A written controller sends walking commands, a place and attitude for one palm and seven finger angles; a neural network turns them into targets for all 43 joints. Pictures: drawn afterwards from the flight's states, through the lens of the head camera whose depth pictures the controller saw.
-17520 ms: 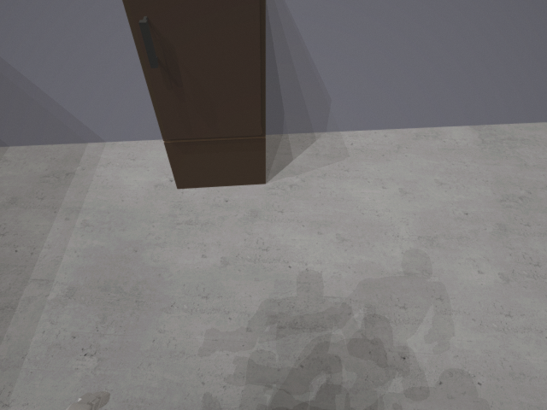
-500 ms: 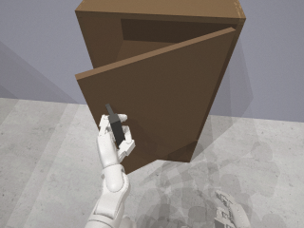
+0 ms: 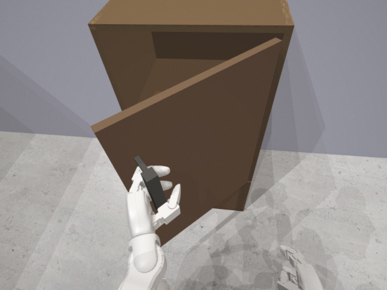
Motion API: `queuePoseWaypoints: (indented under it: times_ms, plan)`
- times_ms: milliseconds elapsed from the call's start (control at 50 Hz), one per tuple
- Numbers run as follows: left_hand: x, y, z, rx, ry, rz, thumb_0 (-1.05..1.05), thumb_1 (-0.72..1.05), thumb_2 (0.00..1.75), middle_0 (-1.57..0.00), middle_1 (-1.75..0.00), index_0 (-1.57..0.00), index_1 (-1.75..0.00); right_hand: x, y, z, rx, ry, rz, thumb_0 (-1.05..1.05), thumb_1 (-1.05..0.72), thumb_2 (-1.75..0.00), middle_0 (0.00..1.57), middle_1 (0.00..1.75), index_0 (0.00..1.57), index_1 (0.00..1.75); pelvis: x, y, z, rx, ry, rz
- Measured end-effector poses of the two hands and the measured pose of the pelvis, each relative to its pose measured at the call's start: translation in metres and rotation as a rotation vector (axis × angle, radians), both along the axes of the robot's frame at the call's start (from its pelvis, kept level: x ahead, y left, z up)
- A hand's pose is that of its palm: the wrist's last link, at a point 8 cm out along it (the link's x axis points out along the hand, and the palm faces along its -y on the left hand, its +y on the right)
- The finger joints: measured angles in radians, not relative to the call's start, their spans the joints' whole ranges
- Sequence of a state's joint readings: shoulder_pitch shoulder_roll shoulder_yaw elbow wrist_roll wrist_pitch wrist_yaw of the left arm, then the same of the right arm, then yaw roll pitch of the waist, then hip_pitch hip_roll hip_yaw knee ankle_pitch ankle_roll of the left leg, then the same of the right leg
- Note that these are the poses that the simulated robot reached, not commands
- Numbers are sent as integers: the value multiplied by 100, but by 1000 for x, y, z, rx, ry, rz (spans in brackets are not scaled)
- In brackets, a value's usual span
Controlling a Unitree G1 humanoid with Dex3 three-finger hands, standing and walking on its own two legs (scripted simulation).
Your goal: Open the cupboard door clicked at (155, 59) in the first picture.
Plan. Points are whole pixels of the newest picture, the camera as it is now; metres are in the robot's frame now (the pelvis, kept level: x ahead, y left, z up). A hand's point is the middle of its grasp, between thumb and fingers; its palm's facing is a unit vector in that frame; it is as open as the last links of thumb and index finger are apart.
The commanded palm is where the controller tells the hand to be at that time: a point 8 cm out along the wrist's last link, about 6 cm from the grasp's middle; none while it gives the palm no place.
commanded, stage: open thumb and fingers to let go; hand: left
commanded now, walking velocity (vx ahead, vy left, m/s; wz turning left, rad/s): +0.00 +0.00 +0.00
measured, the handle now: (151, 186) +0.32 +0.10 +0.05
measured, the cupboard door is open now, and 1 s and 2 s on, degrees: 44 49 46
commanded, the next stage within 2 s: slide the hand sideways off the handle in 0.56 s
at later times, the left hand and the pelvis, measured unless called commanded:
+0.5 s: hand (168, 201) +0.28 +0.06 +0.05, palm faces +0.20 -0.98 -0.01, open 14.3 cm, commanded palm +0.24 +0.11 +0.05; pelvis +0.01 +0.02 +0.00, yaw -1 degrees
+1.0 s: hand (167, 229) +0.23 +0.06 +0.06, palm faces -0.21 -0.98 +0.02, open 16.1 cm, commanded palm +0.22 +0.12 +0.05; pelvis -0.01 +0.04 -0.01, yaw -2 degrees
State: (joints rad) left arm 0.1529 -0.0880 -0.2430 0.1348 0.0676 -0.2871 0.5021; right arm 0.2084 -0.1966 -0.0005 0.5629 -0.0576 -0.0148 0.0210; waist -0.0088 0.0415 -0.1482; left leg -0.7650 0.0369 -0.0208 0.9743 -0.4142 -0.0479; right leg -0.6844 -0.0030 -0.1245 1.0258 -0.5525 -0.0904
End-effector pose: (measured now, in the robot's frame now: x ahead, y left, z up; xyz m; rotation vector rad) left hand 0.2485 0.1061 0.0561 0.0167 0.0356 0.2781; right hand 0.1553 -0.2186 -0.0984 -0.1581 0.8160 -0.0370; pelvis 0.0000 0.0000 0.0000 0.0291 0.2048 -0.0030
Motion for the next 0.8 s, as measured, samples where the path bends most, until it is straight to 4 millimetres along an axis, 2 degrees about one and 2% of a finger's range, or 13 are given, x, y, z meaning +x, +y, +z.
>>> queuePoseWaypoints:
  times_ms: [220, 320, 520, 680, 720, 800]
  plan:
    - [-1, 0, 0, -7, -3, -27, 1, -17, 44, -38, -123, -42, -124, -4, -3, -1, -11, 20, -24, 2, -90, -90, 20, 30, 19, 30, 5, 2, 1, 1, 10, -7]
    - [1, 2, 0, -9, -6, -39, 0, -36, 36, -37, -115, -41, -115, 1, 3, 0, -10, 9, -23, 2, -90, -90, 20, 30, 19, 30, 6, 6, 0, -2, 13, -9]
    - [2, 6, 0, -9, -4, -77, -1, -48, 31, -35, -77, -38, -77, 13, 20, 9, 2, -35, -8, 2, -90, -90, 20, 30, 20, 30, 8, 17, 0, -14, 10, -14]
    - [-1, 7, 0, -3, 0, -112, -1, -50, 30, -42, -59, -43, -62, 16, 31, 13, 10, -60, 4, 2, -90, -90, 20, 30, 20, 30, 6, 24, -1, -25, 3, -16]
    - [-4, 8, 0, 3, -9, -178, -1, -49, 30, -41, -56, -39, -58, 14, 33, 13, 14, -63, 11, 2, -90, -90, 20, 30, 20, 30, 4, 26, -2, -23, 2, -12]
    - [-19, 8, 2, 8, -45, -448, -1, -49, 30, -32, -46, -28, -47, 7, 31, 12, 13, -66, -2, 2, -90, -90, 20, 30, 20, 30, -1, 31, -6, -25, 0, -11]
